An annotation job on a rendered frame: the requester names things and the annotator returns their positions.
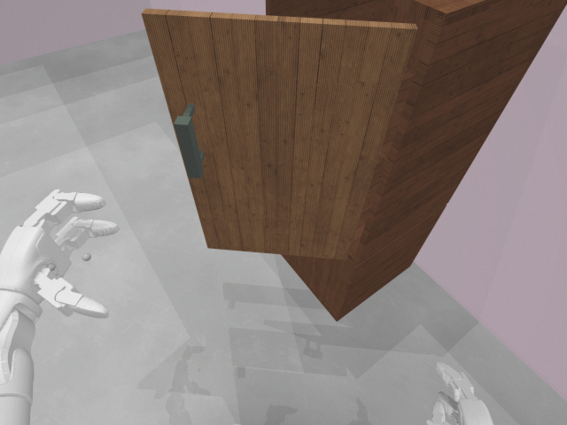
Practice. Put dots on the handle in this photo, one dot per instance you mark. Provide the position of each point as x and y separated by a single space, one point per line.
187 139

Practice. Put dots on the cupboard door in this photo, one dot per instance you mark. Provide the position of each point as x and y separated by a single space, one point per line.
291 113

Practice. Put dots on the robot left forearm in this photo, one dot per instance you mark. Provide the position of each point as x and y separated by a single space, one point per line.
18 315

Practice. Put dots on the robot left hand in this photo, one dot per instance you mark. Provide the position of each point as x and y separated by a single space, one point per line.
29 249

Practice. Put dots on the robot right hand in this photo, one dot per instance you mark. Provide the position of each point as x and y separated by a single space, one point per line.
468 411

